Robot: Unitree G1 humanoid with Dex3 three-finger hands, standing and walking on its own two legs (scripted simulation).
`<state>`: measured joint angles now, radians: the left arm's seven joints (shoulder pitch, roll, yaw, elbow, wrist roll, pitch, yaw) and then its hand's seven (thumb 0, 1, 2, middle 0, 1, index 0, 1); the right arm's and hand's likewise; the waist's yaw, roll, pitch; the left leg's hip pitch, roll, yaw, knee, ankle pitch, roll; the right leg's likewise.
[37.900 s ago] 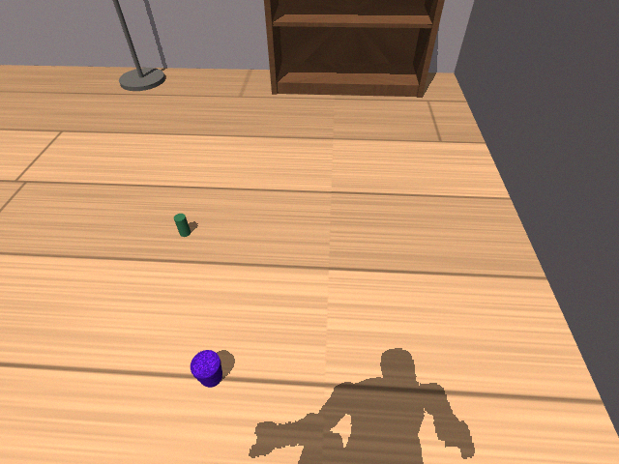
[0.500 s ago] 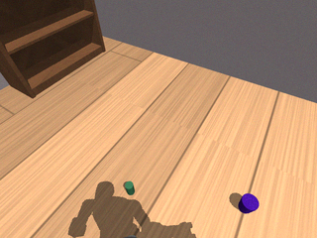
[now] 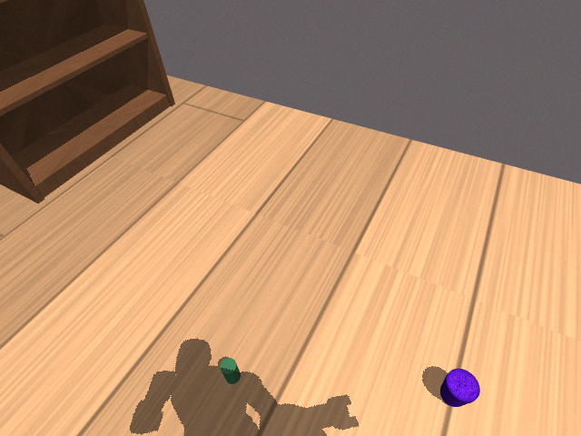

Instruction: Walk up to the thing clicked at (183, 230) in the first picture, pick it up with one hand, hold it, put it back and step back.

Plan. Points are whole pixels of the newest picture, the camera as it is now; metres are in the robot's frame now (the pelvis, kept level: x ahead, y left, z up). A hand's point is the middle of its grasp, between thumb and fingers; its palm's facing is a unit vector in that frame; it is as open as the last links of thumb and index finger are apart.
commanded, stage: walk up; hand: left
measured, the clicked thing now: (230, 371) +0.45 +0.24 -0.70
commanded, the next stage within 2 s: stand in 0.98 s
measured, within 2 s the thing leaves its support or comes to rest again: neither
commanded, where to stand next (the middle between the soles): +0.07 +0.00 m, yaw +1 degrees
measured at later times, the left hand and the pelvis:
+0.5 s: hand out of the picture +0.10 +0.25 -0.13, palm faces -0.01 -0.95 -0.32, open 7.4 cm; pelvis +0.01 +0.00 +0.03, yaw +0 degrees
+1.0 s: hand out of the picture +0.08 +0.25 -0.13, palm faces +0.01 -0.94 -0.33, open 7.4 cm; pelvis +0.02 +0.00 +0.03, yaw +1 degrees
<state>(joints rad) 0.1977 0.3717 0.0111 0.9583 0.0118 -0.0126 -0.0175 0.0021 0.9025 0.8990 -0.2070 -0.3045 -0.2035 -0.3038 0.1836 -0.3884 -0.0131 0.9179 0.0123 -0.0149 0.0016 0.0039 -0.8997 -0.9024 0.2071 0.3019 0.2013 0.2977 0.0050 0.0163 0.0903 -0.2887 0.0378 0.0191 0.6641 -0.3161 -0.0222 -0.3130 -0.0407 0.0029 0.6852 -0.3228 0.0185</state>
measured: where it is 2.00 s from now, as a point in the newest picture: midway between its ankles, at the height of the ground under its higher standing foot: outside the picture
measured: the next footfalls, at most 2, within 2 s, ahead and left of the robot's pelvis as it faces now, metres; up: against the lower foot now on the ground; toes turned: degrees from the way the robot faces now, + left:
none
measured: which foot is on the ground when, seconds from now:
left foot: down 0.00-1.00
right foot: down 0.00-1.00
